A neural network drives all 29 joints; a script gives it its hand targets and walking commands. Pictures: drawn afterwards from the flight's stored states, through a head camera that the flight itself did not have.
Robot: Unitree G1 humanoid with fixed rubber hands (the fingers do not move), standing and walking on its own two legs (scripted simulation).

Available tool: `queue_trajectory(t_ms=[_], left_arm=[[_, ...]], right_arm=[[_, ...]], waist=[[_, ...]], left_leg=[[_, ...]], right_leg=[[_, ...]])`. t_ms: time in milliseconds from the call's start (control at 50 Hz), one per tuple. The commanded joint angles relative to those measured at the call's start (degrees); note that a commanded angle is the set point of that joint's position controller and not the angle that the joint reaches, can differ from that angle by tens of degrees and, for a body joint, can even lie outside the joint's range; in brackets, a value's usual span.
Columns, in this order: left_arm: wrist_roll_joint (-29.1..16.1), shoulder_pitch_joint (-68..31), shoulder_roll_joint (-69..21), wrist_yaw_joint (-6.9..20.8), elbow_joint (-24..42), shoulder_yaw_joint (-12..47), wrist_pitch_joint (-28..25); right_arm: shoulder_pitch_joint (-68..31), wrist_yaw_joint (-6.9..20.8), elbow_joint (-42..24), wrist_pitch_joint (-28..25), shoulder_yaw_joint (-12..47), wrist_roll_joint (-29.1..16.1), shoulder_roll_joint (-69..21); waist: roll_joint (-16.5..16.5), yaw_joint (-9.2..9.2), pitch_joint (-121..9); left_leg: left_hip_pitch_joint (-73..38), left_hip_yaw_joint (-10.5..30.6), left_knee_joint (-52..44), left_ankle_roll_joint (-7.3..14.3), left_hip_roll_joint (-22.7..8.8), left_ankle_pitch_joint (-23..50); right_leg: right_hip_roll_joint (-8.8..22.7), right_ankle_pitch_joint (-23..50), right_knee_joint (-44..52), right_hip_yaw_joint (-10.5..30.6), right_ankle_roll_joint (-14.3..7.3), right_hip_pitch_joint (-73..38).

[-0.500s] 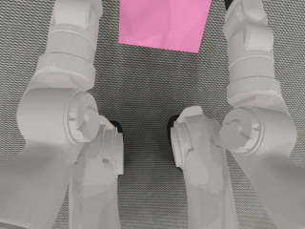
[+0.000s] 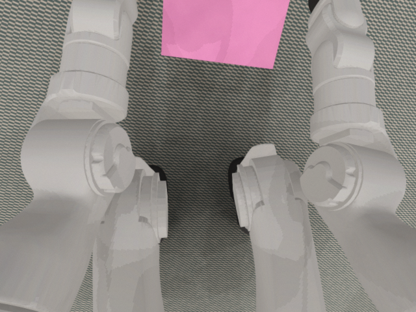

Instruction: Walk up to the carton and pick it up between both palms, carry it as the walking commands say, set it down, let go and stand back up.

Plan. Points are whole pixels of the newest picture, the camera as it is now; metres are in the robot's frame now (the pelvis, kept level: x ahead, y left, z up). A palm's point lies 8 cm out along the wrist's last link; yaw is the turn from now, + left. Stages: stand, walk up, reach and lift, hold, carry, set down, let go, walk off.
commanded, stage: set down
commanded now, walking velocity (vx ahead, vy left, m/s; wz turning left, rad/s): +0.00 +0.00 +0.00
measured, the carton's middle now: out of the picture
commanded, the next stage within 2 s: none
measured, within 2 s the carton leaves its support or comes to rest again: rests again in 0.44 s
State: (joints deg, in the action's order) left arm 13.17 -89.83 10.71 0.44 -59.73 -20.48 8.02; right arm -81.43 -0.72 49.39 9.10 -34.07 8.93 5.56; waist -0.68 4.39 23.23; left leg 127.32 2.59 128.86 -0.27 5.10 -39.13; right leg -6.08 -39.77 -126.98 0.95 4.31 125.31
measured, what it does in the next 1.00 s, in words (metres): stands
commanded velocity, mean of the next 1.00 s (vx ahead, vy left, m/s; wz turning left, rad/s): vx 0.00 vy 0.00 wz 0.00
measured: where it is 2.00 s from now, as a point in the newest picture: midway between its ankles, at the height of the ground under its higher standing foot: (200, 212)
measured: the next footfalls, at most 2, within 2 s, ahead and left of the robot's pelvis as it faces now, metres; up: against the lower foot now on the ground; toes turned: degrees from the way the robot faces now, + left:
none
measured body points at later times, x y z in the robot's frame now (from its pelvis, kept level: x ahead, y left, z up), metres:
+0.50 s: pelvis +0.00 +0.00 +0.00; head +0.38 +0.02 +0.22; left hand +0.56 +0.10 -0.22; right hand +0.52 -0.17 -0.21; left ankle +0.08 +0.11 -0.34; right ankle +0.09 -0.13 -0.34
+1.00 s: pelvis -0.02 +0.00 +0.00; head +0.36 +0.01 +0.23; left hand +0.57 +0.14 -0.19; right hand +0.52 -0.20 -0.18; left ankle +0.08 +0.11 -0.34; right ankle +0.09 -0.13 -0.34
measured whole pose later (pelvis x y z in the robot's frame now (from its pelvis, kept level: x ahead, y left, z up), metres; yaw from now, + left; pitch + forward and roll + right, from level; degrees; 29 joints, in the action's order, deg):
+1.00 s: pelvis -0.02 +0.00 +0.00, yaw +0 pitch +33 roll -4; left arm -6.6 -93.5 24.4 -2.2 -72.9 -0.9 4.6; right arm -85.2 -5.8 65.4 3.1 -17.7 -5.3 13.9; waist -1.1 5.6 27.0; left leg 126.0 3.0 128.2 -1.0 5.1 -35.4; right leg -5.4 -35.9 -126.2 0.2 4.0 124.0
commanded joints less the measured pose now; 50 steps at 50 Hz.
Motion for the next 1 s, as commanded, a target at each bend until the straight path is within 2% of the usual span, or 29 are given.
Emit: queue_trajectory(t_ms=[0, 220, 340, 380, 460, 520, 580, 640, 720, 780, 880, 980], left_arm=[[-0.3, -5.2, -36.4, 9.3, -9.9, 12.0, 3.5], [-0.2, -4.8, -32.8, 8.8, -10.1, 11.3, 2.9], [-0.6, -4.8, -27.0, 7.6, -9.5, 10.6, 1.8], [-1.9, -6.6, -24.9, 7.0, -8.1, 11.2, 0.8], [-6.4, -13.9, -19.5, 4.8, -3.4, 14.7, -2.2], [-7.1, -12.8, -4.8, 1.1, -3.6, 12.8, -3.4], [-9.2, -11.7, 11.0, -3.1, -4.0, 11.4, -4.2], [-13.3, -14.9, 14.5, -4.1, -3.0, 14.3, -4.5], [-18.5, -18.9, 14.7, -3.4, -4.4, 19.2, -4.3], [-20.5, -19.7, 15.6, -2.6, -6.9, 20.5, -4.3], [-20.5, -19.5, 17.5, -2.2, -9.3, 19.9, -4.5], [-19.4, -19.7, 18.3, -3.1, -6.8, 18.9, -4.3]], right_arm=[[-13.6, 10.8, 8.7, 3.4, 17.5, -1.0, -40.0], [-12.3, 10.0, 9.2, 2.7, 16.4, -0.6, -37.0], [-11.6, 8.4, 9.1, 1.4, 15.0, -0.6, -31.4], [-12.3, 7.5, 8.0, 0.3, 14.9, -1.3, -29.4], [-15.6, 4.7, 4.5, -3.1, 15.4, -4.0, -23.8], [-13.7, 0.7, 5.4, -4.8, 12.1, -4.8, -8.3], [-11.3, -4.0, 6.3, -6.4, 9.8, -6.2, 8.1], [-12.2, -5.8, 7.5, -7.0, 10.9, -8.2, 11.7], [-15.7, -5.8, 9.3, -7.2, 13.7, -11.1, 13.6], [-16.9, -5.2, 11.1, -7.1, 15.3, -12.8, 13.7], [-17.3, -4.7, 12.2, -7.0, 16.4, -14.3, 13.6], [-15.9, -5.5, 9.7, -6.9, 16.3, -14.3, 14.5]], waist=[[4.6, -1.71, -40.7], [4.7, -1.69, -41.2], [4.7, -1.42, -42.4], [4.9, -0.71, -43.4], [6.5, 1.35, -48.0], [7.1, 1.56, -51.7], [6.0, 2.47, -54.5], [6.0, 4.63, -55.4], [7.3, 6.07, -54.0], [6.5, 5.57, -52.3], [5.7, 3.99, -52.6], [7.3, 4.17, -60.4]], left_leg=[[-25.4, -2.4, -10.2, 2.3, 2.9, 23.0], [-25.8, -2.5, -9.5, 1.8, 2.6, 23.6], [-26.0, -2.6, -9.3, 1.2, 2.2, 23.8], [-25.8, -2.5, -8.9, 0.9, 2.1, 24.9], [-27.5, -1.9, -7.5, -0.1, 1.8, 29.5], [-31.0, -1.8, -7.4, -1.0, 1.1, 30.2], [-32.6, -1.4, -8.0, -1.1, 0.4, 28.8], [-32.1, -0.7, -8.2, -1.4, -0.6, 27.3], [-30.5, -0.2, -8.3, -1.3, -1.7, 24.7], [-27.6, -0.4, -8.6, -0.9, -2.3, 22.5], [-26.4, -0.6, -9.2, -0.2, -2.8, 20.9], [-32.0, -0.9, -9.9, -0.5, -2.4, 23.7]], right_leg=[[-2.1, 21.9, 9.3, -3.9, -1.8, -14.2], [-1.9, 22.4, 8.8, -3.9, -1.6, -14.6], [-1.7, 23.0, 8.6, -4.1, -1.3, -15.6], [-1.7, 24.6, 8.3, -4.0, -1.3, -16.4], [-1.6, 29.6, 7.1, -3.7, -1.4, -18.9], [-1.3, 29.6, 6.9, -4.0, -0.6, -20.8], [-0.8, 29.0, 7.6, -4.3, -0.4, -22.2], [0.1, 29.1, 7.9, -4.5, -0.5, -22.2], [1.4, 27.4, 8.6, -4.3, -1.2, -20.6], [2.1, 26.2, 9.1, -3.6, -1.4, -20.9], [2.3, 25.4, 9.8, -3.1, -1.3, -22.0], [1.9, 27.4, 10.7, -3.9, -1.3, -24.8]])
